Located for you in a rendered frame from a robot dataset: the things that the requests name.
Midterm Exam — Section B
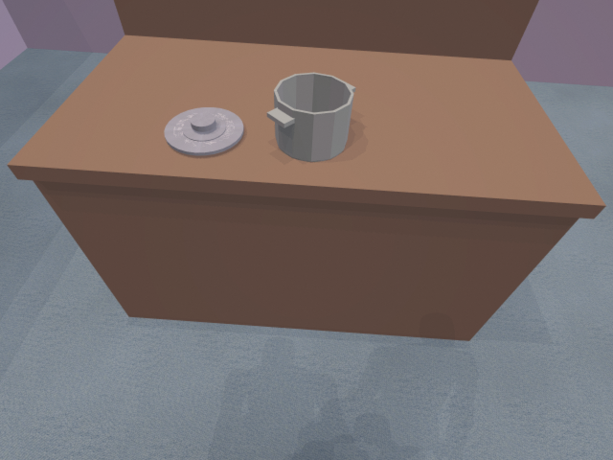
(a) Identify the lid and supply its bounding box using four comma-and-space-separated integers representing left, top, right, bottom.
164, 107, 244, 155

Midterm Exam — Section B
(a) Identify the pot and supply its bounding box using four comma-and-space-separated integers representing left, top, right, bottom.
267, 73, 356, 162

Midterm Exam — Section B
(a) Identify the table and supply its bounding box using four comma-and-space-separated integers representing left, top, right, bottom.
7, 0, 606, 341

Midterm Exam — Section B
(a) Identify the knob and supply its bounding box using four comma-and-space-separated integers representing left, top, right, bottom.
190, 113, 216, 132

